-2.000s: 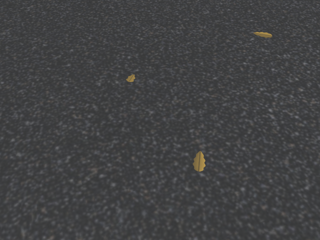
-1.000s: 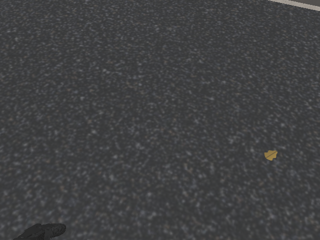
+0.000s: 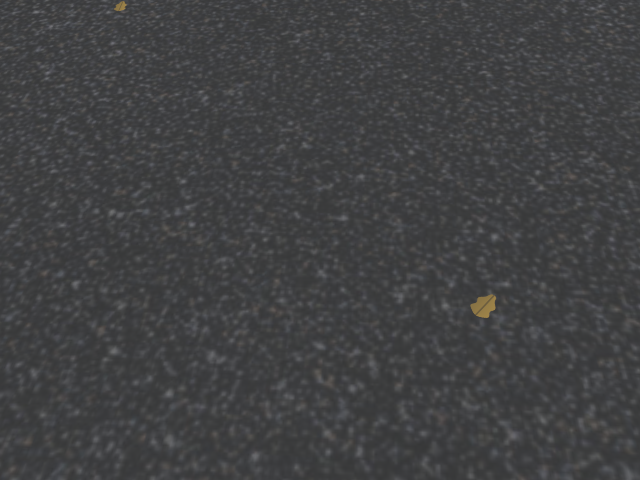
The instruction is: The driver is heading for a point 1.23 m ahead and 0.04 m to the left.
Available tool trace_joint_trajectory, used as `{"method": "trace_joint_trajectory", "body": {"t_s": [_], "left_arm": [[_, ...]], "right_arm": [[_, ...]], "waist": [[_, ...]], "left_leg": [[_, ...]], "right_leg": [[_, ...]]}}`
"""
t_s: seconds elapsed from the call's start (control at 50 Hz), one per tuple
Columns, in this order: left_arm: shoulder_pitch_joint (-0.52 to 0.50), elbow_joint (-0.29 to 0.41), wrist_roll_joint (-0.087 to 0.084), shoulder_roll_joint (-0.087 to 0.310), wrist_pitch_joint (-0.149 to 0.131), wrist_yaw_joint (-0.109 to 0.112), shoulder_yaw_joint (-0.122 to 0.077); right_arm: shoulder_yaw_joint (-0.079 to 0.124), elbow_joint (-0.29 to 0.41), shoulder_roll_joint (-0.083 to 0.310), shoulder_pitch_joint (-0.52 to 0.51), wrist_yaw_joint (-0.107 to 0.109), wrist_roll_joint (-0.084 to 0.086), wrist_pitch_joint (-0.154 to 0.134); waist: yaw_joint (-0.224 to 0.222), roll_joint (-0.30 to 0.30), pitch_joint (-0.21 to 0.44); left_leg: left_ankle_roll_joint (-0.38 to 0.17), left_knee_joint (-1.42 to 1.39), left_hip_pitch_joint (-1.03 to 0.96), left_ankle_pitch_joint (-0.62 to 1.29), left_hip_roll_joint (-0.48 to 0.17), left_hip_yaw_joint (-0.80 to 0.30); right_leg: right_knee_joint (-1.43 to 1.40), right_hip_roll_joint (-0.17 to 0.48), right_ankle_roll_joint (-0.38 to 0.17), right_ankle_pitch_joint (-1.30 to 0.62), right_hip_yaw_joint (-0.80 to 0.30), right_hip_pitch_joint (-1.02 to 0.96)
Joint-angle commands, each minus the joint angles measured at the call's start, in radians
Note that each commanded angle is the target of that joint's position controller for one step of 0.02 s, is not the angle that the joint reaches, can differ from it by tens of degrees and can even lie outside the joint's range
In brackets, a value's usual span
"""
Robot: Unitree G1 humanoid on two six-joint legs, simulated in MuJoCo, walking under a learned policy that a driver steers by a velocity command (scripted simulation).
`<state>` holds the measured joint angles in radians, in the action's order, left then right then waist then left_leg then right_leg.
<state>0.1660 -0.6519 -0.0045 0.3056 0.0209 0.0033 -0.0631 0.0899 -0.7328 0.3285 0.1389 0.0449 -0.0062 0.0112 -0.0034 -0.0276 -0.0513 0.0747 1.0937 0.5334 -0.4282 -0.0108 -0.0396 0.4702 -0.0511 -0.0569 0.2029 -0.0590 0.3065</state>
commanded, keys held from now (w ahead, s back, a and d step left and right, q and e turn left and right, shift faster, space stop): e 0.12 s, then no key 0.88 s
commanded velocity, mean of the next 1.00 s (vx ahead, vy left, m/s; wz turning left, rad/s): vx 0.00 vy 0.00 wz -0.20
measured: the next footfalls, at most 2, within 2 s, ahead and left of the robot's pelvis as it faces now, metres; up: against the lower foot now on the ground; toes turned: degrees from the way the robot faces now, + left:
left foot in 0.26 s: +0.08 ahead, +0.14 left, +0.00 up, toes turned -12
right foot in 0.56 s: +0.00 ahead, -0.12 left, +0.00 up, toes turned -7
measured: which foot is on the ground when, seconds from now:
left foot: up 0.00-0.24, down 0.26-1.00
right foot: down 0.00-0.28, up 0.30-0.54, down 0.56-1.00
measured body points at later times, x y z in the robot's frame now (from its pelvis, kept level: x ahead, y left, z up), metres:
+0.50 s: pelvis +0.01 +0.02 +0.00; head +0.04 +0.03 +0.45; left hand +0.21 +0.27 -0.11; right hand +0.10 -0.26 -0.10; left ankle +0.04 +0.15 -0.74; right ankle -0.04 -0.11 -0.71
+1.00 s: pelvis +0.01 -0.01 -0.01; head +0.01 -0.01 +0.44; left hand +0.17 +0.21 -0.12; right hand +0.04 -0.29 -0.13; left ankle +0.04 +0.15 -0.74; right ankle -0.04 -0.11 -0.74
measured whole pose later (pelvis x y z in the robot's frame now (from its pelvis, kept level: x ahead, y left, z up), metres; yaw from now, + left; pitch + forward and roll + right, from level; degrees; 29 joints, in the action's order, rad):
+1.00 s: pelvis +0.01 -0.01 -0.01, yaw -10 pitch -2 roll +0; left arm 0.22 -0.78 0.01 0.22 0.00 0.01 -0.02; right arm 0.04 -0.87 0.27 0.22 0.04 -0.01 0.00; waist 0.01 0.00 -0.03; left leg 0.07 0.50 0.21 -0.26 -0.05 -0.05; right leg 0.53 -0.03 -0.02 0.32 -0.05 0.18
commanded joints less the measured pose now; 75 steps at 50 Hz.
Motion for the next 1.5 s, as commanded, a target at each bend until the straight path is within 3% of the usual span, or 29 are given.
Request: {"method": "trace_joint_trajectory", "body": {"t_s": [0.02, 0.1, 0.18, 0.24, 0.26, 0.28, 0.3, 0.32, 0.34, 0.38, 0.42, 0.46, 0.48, 0.52, 0.54, 0.56, 0.58, 0.6, 0.62, 0.7, 0.94, 1.5], "left_arm": [[-0.031, 0.076, -0.003, 0.169, -0.008, 0.02, -0.047], [-0.026, 0.083, -0.004, 0.189, 0.002, 0.025, -0.056], [-0.034, 0.087, -0.001, 0.176, 0.01, 0.015, -0.05], [-0.051, 0.084, -0.011, 0.147, 0.017, 0.016, -0.033], [-0.015, 0.077, -0.005, 0.119, 0.015, 0.018, -0.023], [0.039, 0.075, 0.017, 0.071, 0.008, 0.016, -0.007], [0.008, 0.1, 0.006, 0.099, 0.001, 0.018, -0.019], [0.002, 0.082, 0.011, 0.168, -0.001, 0.024, -0.039], [0.001, 0.07, 0.002, 0.184, 0.002, 0.024, -0.051], [0.025, 0.041, 0.002, 0.138, 0.018, 0.028, -0.046], [0.03, 0.032, -0.001, 0.073, 0.021, 0.021, -0.024], [-0.009, 0.038, -0.001, 0.029, 0.015, 0.014, -0.005], [-0.016, 0.037, -0.006, 0.032, 0.013, 0.012, -0.005], [0.03, 0.009, -0.008, 0.041, 0.011, 0.008, -0.01], [0.032, 0.004, 0.002, 0.059, 0.01, 0.008, -0.012], [0.035, 0.015, 0.012, 0.109, 0.011, 0.014, -0.018], [0.023, 0.01, 0.017, 0.171, 0.014, 0.02, -0.032], [0.012, 0.003, 0.02, 0.104, 0.011, 0.01, -0.019], [0.001, 0.005, 0.026, 0.066, 0.005, 0.004, -0.007], [0.024, -0.019, 0.023, 0.064, -0.025, 0.007, 0.002], [0.053, -0.069, 0.016, 0.039, -0.038, 0.01, 0.014], [0.114, -0.278, 0.006, 0.024, -0.034, 0.023, 0.024]], "right_arm": [[0.016, 0.064, 0.066, 0.013, 0.002, 0.001, -0.014], [0.008, 0.08, 0.058, -0.021, -0.009, 0.003, -0.023], [0.011, 0.081, 0.073, -0.002, -0.025, 0.013, -0.036], [0.008, 0.074, 0.054, 0.048, -0.04, 0.009, -0.051], [0.012, 0.08, 0.082, 0.054, -0.039, -0.006, -0.054], [0.019, 0.099, 0.146, 0.049, -0.033, -0.025, -0.051], [0.012, 0.082, 0.14, 0.027, -0.037, -0.048, -0.049], [0.001, 0.103, 0.094, 0.002, -0.038, -0.038, -0.055], [0.0, 0.099, 0.094, -0.003, -0.035, -0.024, -0.055], [-0.004, 0.095, 0.089, -0.029, -0.031, 0.001, -0.055], [-0.013, 0.086, 0.066, -0.035, -0.03, 0.002, -0.045], [-0.013, 0.078, 0.064, -0.018, -0.03, -0.001, -0.03], [-0.011, 0.071, 0.072, 0.006, -0.03, -0.001, -0.023], [-0.016, 0.064, 0.07, 0.011, -0.032, 0.012, -0.015], [-0.02, 0.053, 0.061, 0.047, -0.034, 0.015, -0.02], [-0.027, 0.048, 0.051, 0.073, -0.039, 0.002, -0.033], [-0.032, 0.051, 0.034, 0.108, -0.048, -0.017, -0.049], [-0.039, 0.046, 0.022, 0.064, -0.047, -0.025, -0.054], [-0.035, 0.045, 0.04, 0.017, -0.045, -0.02, -0.052], [-0.032, 0.028, 0.036, 0.026, -0.027, -0.008, -0.033], [-0.026, -0.072, 0.04, 0.069, -0.008, -0.001, -0.025], [-0.033, -0.29, 0.013, 0.126, 0.013, 0.006, -0.01]], "waist": [[0.01, 0.147, 0.147], [-0.011, 0.171, 0.133], [-0.02, 0.191, 0.142], [0.021, 0.178, 0.144], [0.013, 0.13, 0.148], [-0.033, -0.075, 0.17], [-0.048, -0.246, 0.11], [-0.015, -0.18, 0.1], [-0.013, -0.145, 0.093], [-0.019, -0.103, 0.078], [-0.023, -0.113, 0.084], [0.007, -0.153, 0.108], [0.021, -0.164, 0.122], [-0.005, -0.152, 0.127], [0.001, -0.129, 0.123], [0.018, -0.057, 0.139], [0.069, 0.097, 0.145], [0.04, 0.136, 0.145], [0.021, 0.107, 0.103], [0.02, 0.112, 0.046], [0.014, 0.044, 0.044], [0.013, 0.03, 0.008]], "left_leg": [[0.014, -0.106, 0.029, 0.073, 0.004, -0.036], [0.017, -0.284, -0.044, 0.088, 0.026, -0.051], [-0.001, -0.403, -0.134, 0.075, 0.032, -0.039], [-0.042, -0.668, -0.29, 0.244, 0.027, -0.014], [-0.072, -0.725, -0.375, 0.346, -0.049, -0.077], [-0.146, -0.759, -0.449, 0.526, -0.235, -0.258], [-0.305, -0.79, -0.346, 0.562, -0.341, -0.418], [-0.354, -0.806, -0.326, 0.52, -0.349, -0.418], [-0.336, -0.793, -0.341, 0.495, -0.313, -0.369], [-0.292, -0.767, -0.359, 0.489, -0.258, -0.282], [-0.268, -0.746, -0.357, 0.553, -0.196, -0.186], [-0.261, -0.718, -0.379, 0.603, -0.167, -0.142], [-0.267, -0.705, -0.396, 0.616, -0.171, -0.149], [-0.246, -0.676, -0.386, 0.586, -0.16, -0.143], [-0.208, -0.679, -0.355, 0.534, -0.151, -0.145], [-0.15, -0.658, -0.296, 0.445, -0.129, -0.125], [-0.095, -0.644, -0.269, 0.324, -0.052, -0.043], [-0.05, -0.644, -0.344, 0.244, -0.029, -0.004], [-0.033, -0.63, -0.351, 0.248, -0.025, 0.0], [-0.042, -0.621, -0.35, 0.299, -0.032, -0.007], [-0.015, -0.631, -0.364, 0.343, -0.039, -0.01], [-0.026, -0.662, -0.367, 0.336, -0.026, 0.008]], "right_leg": [[-0.13, 0.227, -0.18, -0.305, -0.256, -0.146], [-0.127, 0.214, -0.176, -0.137, -0.324, -0.104], [-0.09, 0.218, -0.167, -0.161, -0.385, -0.098], [-0.026, 0.177, -0.115, -0.188, -0.386, -0.074], [0.014, 0.138, -0.063, -0.084, -0.358, -0.026], [0.189, 0.029, 0.002, 0.164, -0.23, 0.051], [0.273, -0.045, 0.048, 0.37, -0.103, 0.13], [0.437, -0.008, 0.087, 0.42, -0.11, 0.132], [0.531, -0.011, 0.104, 0.391, -0.107, 0.163], [0.578, 0.008, 0.137, 0.326, -0.116, 0.182], [0.466, 0.024, 0.154, 0.293, -0.059, 0.125], [0.289, 0.045, 0.156, 0.279, 0.005, 0.047], [0.211, 0.042, 0.155, 0.249, 0.023, 0.015], [-0.05, 0.029, 0.132, 0.039, 0.056, -0.098], [-0.129, 0.039, 0.109, -0.067, 0.03, -0.167], [-0.11, 0.113, 0.075, -0.216, -0.054, -0.249], [-0.035, 0.167, 0.021, -0.271, -0.103, -0.238], [-0.049, 0.16, -0.013, -0.103, -0.107, -0.135], [-0.069, 0.142, -0.008, -0.023, -0.106, -0.093], [-0.076, 0.121, 0.022, -0.026, -0.091, -0.045], [-0.067, 0.099, 0.015, -0.079, -0.075, -0.071], [-0.084, 0.061, 0.032, -0.079, -0.019, -0.079]]}}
